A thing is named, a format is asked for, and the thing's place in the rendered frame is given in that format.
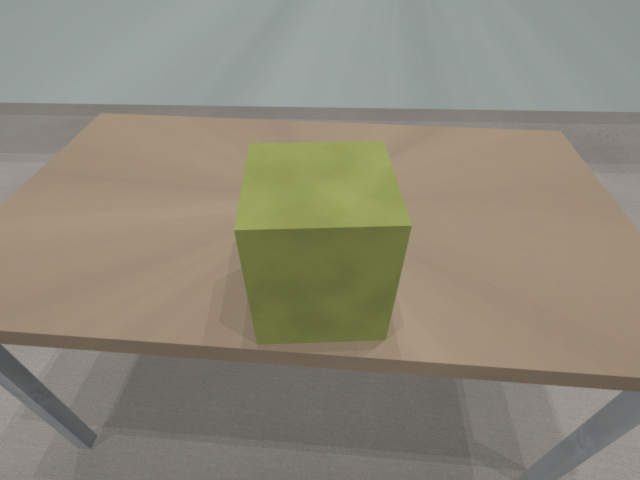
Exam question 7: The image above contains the table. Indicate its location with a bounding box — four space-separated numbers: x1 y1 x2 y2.
0 113 640 480

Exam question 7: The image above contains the carton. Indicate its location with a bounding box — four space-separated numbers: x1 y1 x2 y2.
234 141 412 345

